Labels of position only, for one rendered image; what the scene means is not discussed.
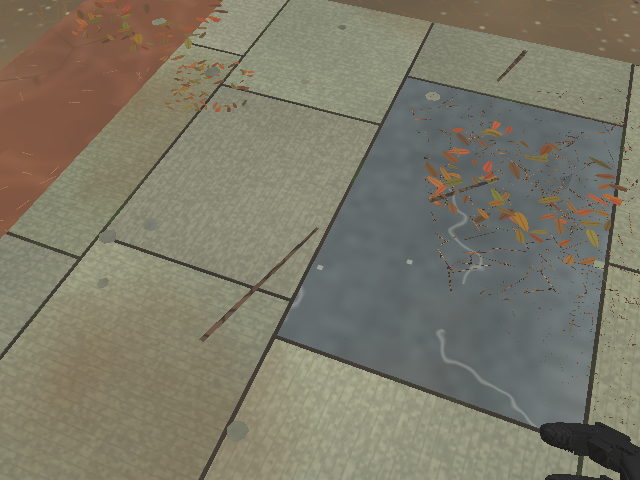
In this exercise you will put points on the right robot hand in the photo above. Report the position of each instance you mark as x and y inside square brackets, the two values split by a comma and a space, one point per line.
[603, 444]

